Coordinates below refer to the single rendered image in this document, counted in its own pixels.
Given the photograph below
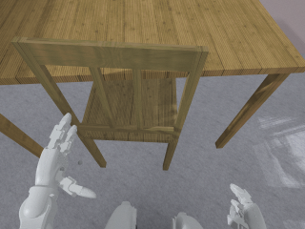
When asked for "robot left hand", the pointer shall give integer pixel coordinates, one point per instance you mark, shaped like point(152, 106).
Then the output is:
point(54, 157)

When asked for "robot right hand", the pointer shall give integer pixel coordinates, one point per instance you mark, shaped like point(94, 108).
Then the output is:
point(249, 215)

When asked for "right robot shin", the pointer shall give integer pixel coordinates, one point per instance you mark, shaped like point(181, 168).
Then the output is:
point(182, 214)

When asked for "left robot forearm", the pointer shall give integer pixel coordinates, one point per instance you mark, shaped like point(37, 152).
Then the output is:
point(39, 209)

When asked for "table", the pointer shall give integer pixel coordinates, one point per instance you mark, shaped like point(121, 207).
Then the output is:
point(242, 38)

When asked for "robot right thigh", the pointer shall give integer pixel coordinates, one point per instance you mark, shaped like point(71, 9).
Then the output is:
point(185, 222)

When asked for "chair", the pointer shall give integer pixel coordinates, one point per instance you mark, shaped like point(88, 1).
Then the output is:
point(138, 110)

